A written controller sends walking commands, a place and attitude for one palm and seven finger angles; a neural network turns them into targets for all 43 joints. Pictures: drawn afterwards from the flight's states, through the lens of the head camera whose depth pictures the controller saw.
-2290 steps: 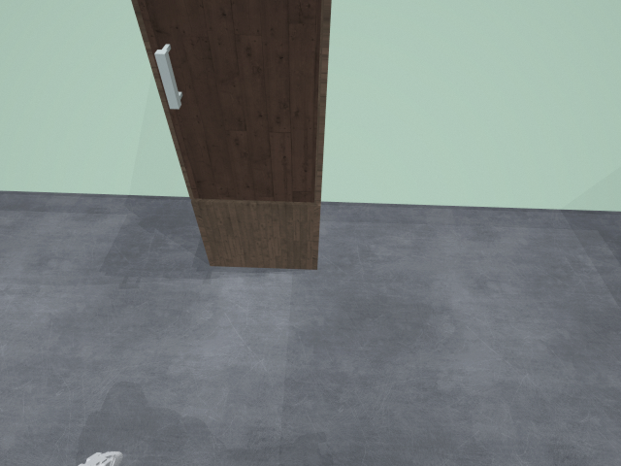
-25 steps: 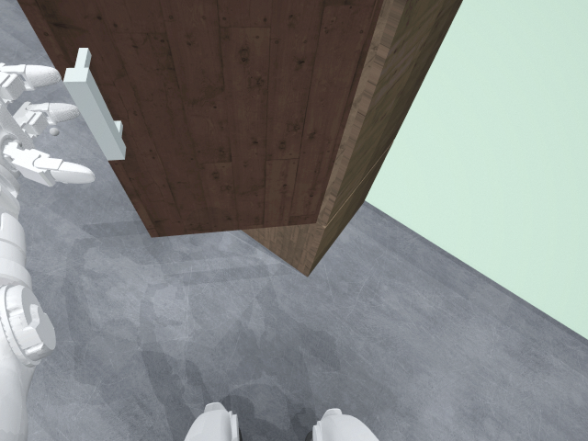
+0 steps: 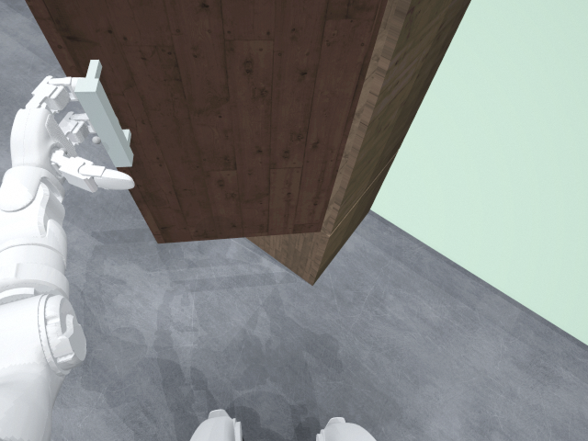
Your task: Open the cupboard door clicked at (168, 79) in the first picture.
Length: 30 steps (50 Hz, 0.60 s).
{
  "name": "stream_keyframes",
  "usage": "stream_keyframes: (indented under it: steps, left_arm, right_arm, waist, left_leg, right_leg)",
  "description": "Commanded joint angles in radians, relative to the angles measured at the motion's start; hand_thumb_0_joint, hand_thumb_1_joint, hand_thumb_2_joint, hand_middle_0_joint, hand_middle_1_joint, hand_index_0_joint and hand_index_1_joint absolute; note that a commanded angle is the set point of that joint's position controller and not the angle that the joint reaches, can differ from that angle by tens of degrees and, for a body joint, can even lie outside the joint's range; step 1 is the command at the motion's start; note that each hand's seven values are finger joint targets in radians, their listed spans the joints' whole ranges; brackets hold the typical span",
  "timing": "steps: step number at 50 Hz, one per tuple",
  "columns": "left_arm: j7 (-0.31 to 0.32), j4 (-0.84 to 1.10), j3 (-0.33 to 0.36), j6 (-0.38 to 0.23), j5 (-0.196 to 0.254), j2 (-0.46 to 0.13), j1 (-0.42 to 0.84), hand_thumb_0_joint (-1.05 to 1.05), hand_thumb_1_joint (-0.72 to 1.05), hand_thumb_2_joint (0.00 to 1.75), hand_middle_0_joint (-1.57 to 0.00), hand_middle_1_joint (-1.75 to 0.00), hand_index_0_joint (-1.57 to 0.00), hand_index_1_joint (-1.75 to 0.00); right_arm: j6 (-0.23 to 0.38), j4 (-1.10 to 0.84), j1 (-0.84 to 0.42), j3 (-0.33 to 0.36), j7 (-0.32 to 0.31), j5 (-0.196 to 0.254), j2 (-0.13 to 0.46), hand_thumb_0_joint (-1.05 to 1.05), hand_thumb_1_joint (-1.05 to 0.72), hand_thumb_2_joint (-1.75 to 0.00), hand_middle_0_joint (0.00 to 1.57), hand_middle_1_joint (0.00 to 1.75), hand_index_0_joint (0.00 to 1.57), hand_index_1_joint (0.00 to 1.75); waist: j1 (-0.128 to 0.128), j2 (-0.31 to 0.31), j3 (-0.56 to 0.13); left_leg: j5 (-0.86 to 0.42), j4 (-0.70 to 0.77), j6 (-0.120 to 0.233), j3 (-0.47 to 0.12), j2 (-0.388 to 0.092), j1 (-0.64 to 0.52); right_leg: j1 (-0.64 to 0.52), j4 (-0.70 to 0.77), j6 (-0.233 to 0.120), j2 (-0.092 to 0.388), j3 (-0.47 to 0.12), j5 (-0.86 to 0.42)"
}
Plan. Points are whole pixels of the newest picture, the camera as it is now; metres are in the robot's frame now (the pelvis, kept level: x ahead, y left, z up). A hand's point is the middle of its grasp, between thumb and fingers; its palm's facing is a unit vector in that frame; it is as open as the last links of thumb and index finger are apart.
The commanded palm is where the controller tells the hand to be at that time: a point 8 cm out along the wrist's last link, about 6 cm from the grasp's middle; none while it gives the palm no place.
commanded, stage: slide the fingers in behind the handle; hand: left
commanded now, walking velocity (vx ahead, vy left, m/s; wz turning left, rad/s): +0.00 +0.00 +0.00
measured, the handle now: (110, 116) +0.53 +0.23 +0.10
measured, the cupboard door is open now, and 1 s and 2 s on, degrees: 44 44 43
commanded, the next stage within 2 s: close the thumb around the handle in 1.04 s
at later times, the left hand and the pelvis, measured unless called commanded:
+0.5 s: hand (120, 139) +0.49 +0.21 +0.10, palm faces +0.07 -1.00 +0.00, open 13.9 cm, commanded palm +0.46 +0.25 +0.10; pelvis +0.00 +0.00 +0.00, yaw +0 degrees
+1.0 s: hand (123, 143) +0.48 +0.20 +0.10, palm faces +0.08 -1.00 +0.00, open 14.0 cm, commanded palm +0.45 +0.24 +0.10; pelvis +0.00 -0.01 +0.00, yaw +0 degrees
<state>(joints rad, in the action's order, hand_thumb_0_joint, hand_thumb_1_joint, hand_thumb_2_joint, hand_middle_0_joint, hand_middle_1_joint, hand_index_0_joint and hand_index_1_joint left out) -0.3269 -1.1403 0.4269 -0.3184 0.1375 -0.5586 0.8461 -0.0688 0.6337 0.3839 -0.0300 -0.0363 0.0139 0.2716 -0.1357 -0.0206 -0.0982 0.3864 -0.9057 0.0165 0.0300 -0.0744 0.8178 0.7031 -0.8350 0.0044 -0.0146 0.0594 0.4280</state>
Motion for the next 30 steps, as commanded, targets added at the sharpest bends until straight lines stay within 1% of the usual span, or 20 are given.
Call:
stream_keyframes:
  steps: [1,3,6,7,10,11,12,13,14,16,18,19,20,22,23,24,25,27,29,30]
  left_arm:
    - [0.034,0.258,0.05,-0.086,0.011,-0.279,0.377,0.0,-0.5,0.3,-0.3,-1.2,-0.3,-1.2]
    - [0.043,0.227,0.052,-0.081,0.009,-0.285,0.388,0.0,-0.5,0.3,-0.3,-1.2,-0.3,-1.2]
    - [0.047,0.233,0.029,-0.082,0.006,-0.255,0.411,0.0,-0.5,0.3,-0.3,-1.2,-0.3,-1.2]
    - [0.049,0.225,0.048,-0.081,0.007,-0.281,0.408,0.0,-0.5,0.3,-0.3,-1.2,-0.3,-1.2]
    - [0.047,0.236,0.002,-0.093,0.009,-0.228,0.459,0.0,-0.5,0.3,-0.3,-1.2,-0.3,-1.2]
    - [0.046,0.244,-0.005,-0.097,0.011,-0.213,0.448,0.0,-0.5,0.3,-0.3,-1.2,-0.3,-1.2]
    - [0.047,0.226,-0.011,-0.096,0.009,-0.208,0.446,0.0,-0.5,0.3,-0.3,-1.2,-0.3,-1.2]
    - [0.048,0.235,-0.032,-0.095,0.01,-0.181,0.469,0.0,-0.5,0.3,-0.3,-1.2,-0.3,-1.2]
    - [0.051,0.224,-0.036,-0.09,0.013,-0.167,0.463,0.0,-0.5,0.3,-0.3,-1.2,-0.3,-1.2]
    - [0.059,0.214,0.0,-0.09,0.014,-0.204,0.447,0.0,-0.5,0.3,-0.3,-1.2,-0.3,-1.2]
    - [0.067,0.193,-0.034,-0.076,0.007,-0.168,0.455,0.0,-0.5,0.3,-0.3,-1.2,-0.3,-1.2]
    - [0.075,0.196,-0.01,-0.075,0.002,-0.198,0.47,0.0,-0.5,0.3,-0.3,-1.2,-0.3,-1.2]
    - [0.083,0.206,0.016,-0.083,0.002,-0.225,0.457,0.0,-0.5,0.3,-0.3,-1.2,-0.3,-1.2]
    - [0.093,0.255,0.027,-0.099,-0.007,-0.242,0.463,0.0,-0.5,0.3,-0.3,-1.2,-0.3,-1.2]
    - [0.095,0.277,0.001,-0.107,-0.009,-0.206,0.459,0.0,-0.5,0.3,-0.3,-1.2,-0.3,-1.2]
    - [0.096,0.281,-0.017,-0.11,-0.006,-0.17,0.447,0.0,-0.5,0.3,-0.3,-1.2,-0.3,-1.2]
    - [0.098,0.279,-0.008,-0.116,-0.001,-0.173,0.428,0.0,-0.5,0.3,-0.3,-1.2,-0.3,-1.2]
    - [0.099,0.236,-0.021,-0.099,0.002,-0.156,0.412,0.0,-0.5,0.3,-0.3,-1.2,-0.3,-1.2]
    - [0.104,0.239,-0.028,-0.088,0.001,-0.153,0.438,0.0,-0.5,0.3,-0.3,-1.2,-0.3,-1.2]
    - [0.11,0.229,-0.008,-0.087,-0.001,-0.171,0.436,0.0,-0.5,0.3,-0.3,-1.2,-0.3,-1.2]
  right_arm:
    - [0.012,-0.076,0.136,0.069,-0.006,0.001,0.175,0.0,-0.9,-0.9,0.2,0.3,0.2,0.3]
    - [0.009,-0.074,0.136,0.067,-0.007,0.003,0.179,0.0,-0.9,-0.9,0.2,0.3,0.2,0.3]
    - [0.011,-0.076,0.13,0.068,-0.007,0.004,0.177,0.0,-0.9,-0.9,0.2,0.3,0.2,0.3]
    - [0.011,-0.073,0.131,0.068,-0.01,0.005,0.18,0.0,-0.9,-0.9,0.2,0.3,0.2,0.3]
    - [0.017,-0.064,0.133,0.068,-0.012,0.004,0.174,0.0,-0.9,-0.9,0.2,0.3,0.2,0.3]
    - [0.02,-0.065,0.129,0.07,-0.011,0.005,0.175,0.0,-0.9,-0.9,0.2,0.3,0.2,0.3]
    - [0.021,-0.059,0.13,0.069,-0.011,0.004,0.174,0.0,-0.9,-0.9,0.2,0.3,0.2,0.3]
    - [0.021,-0.053,0.133,0.071,-0.01,0.004,0.173,0.0,-0.9,-0.9,0.2,0.3,0.2,0.3]
    - [0.023,-0.05,0.133,0.072,-0.008,0.003,0.173,0.0,-0.9,-0.9,0.2,0.3,0.2,0.3]
    - [0.024,-0.048,0.139,0.072,-0.008,0.0,0.177,0.0,-0.9,-0.9,0.2,0.3,0.2,0.3]
    - [0.024,-0.051,0.134,0.068,-0.005,0.002,0.172,0.0,-0.9,-0.9,0.2,0.3,0.2,0.3]
    - [0.024,-0.047,0.142,0.071,-0.005,0.0,0.177,0.0,-0.9,-0.9,0.2,0.3,0.2,0.3]
    - [0.024,-0.049,0.145,0.071,-0.007,-0.002,0.178,0.0,-0.9,-0.9,0.2,0.3,0.2,0.3]
    - [0.024,-0.057,0.143,0.073,-0.003,-0.004,0.173,0.0,-0.9,-0.9,0.2,0.3,0.2,0.3]
    - [0.025,-0.059,0.138,0.074,0.0,-0.003,0.167,0.0,-0.9,-0.9,0.2,0.3,0.2,0.3]
    - [0.027,-0.059,0.139,0.075,0.005,-0.004,0.162,0.0,-0.9,-0.9,0.2,0.3,0.2,0.3]
    - [0.027,-0.057,0.145,0.076,0.006,-0.005,0.164,0.0,-0.9,-0.9,0.2,0.3,0.2,0.3]
    - [0.02,-0.054,0.137,0.077,0.005,0.0,0.167,0.0,-0.9,-0.9,0.2,0.3,0.2,0.3]
    - [0.019,-0.054,0.136,0.075,0.005,0.001,0.168,0.0,-0.9,-0.9,0.2,0.3,0.2,0.3]
    - [0.018,-0.052,0.141,0.075,0.004,-0.002,0.17,0.0,-0.9,-0.9,0.2,0.3,0.2,0.3]
  waist:
    - [0.017,-0.137,-0.441]
    - [0.003,-0.071,-0.388]
    - [-0.002,-0.095,-0.389]
    - [-0.003,-0.094,-0.389]
    - [-0.025,-0.082,-0.378]
    - [-0.016,-0.111,-0.407]
    - [-0.018,-0.116,-0.395]
    - [-0.03,-0.117,-0.393]
    - [-0.029,-0.107,-0.388]
    - [-0.013,-0.107,-0.413]
    - [-0.023,-0.092,-0.372]
    - [-0.024,-0.064,-0.375]
    - [-0.013,-0.076,-0.394]
    - [0.002,-0.111,-0.454]
    - [0.001,-0.139,-0.464]
    - [-0.002,-0.127,-0.459]
    - [0.0,-0.103,-0.457]
    - [-0.01,-0.077,-0.401]
    - [-0.013,-0.089,-0.381]
    - [-0.011,-0.082,-0.375]
  left_leg:
    - [-0.413,0.071,0.015,-0.06,0.042,-0.452]
    - [-0.365,0.078,0.019,-0.058,0.042,-0.401]
    - [-0.352,0.08,0.019,-0.056,0.044,-0.412]
    - [-0.341,0.078,0.019,-0.054,0.043,-0.403]
    - [-0.335,0.077,0.021,-0.064,0.042,-0.417]
    - [-0.336,0.077,0.017,-0.062,0.042,-0.436]
    - [-0.335,0.076,0.015,-0.067,0.041,-0.437]
    - [-0.333,0.077,0.015,-0.069,0.038,-0.446]
    - [-0.319,0.076,0.016,-0.068,0.04,-0.439]
    - [-0.342,0.076,0.015,-0.071,0.041,-0.438]
    - [-0.304,0.079,0.018,-0.064,0.045,-0.4]
    - [-0.295,0.081,0.02,-0.066,0.043,-0.389]
    - [-0.321,0.076,0.021,-0.065,0.045,-0.396]
    - [-0.355,0.072,0.017,-0.063,0.046,-0.422]
    - [-0.372,0.07,0.015,-0.061,0.047,-0.443]
    - [-0.38,0.069,0.015,-0.06,0.046,-0.452]
    - [-0.397,0.065,0.017,-0.062,0.046,-0.448]
    - [-0.345,0.075,0.017,-0.054,0.045,-0.408]
    - [-0.318,0.084,0.018,-0.054,0.047,-0.401]
    - [-0.319,0.081,0.021,-0.055,0.048,-0.398]
  right_leg:
    - [-0.064,0.074,-0.016,-0.047,-0.017,-0.383]
    - [-0.074,0.083,-0.012,-0.046,-0.019,-0.367]
    - [-0.067,0.084,-0.013,-0.045,-0.021,-0.362]
    - [-0.065,0.087,-0.012,-0.044,-0.025,-0.354]
    - [-0.047,0.087,-0.014,-0.046,-0.022,-0.34]
    - [-0.038,0.086,-0.013,-0.044,-0.024,-0.334]
    - [-0.025,0.085,-0.016,-0.044,-0.02,-0.324]
    - [-0.01,0.087,-0.014,-0.044,-0.018,-0.317]
    - [-0.01,0.091,-0.013,-0.045,-0.019,-0.309]
    - [-0.03,0.082,-0.016,-0.044,-0.02,-0.328]
    - [-0.024,0.088,-0.012,-0.042,-0.019,-0.308]
    - [-0.035,0.089,-0.011,-0.042,-0.019,-0.305]
    - [-0.049,0.083,-0.015,-0.044,-0.021,-0.326]
    - [-0.069,0.073,-0.014,-0.042,-0.025,-0.355]
    - [-0.065,0.071,-0.016,-0.043,-0.025,-0.364]
    - [-0.061,0.073,-0.016,-0.045,-0.02,-0.368]
    - [-0.073,0.07,-0.018,-0.048,-0.019,-0.386]
    - [-0.061,0.083,-0.012,-0.046,-0.021,-0.362]
    - [-0.056,0.09,-0.013,-0.045,-0.022,-0.341]
    - [-0.059,0.09,-0.015,-0.046,-0.021,-0.341]
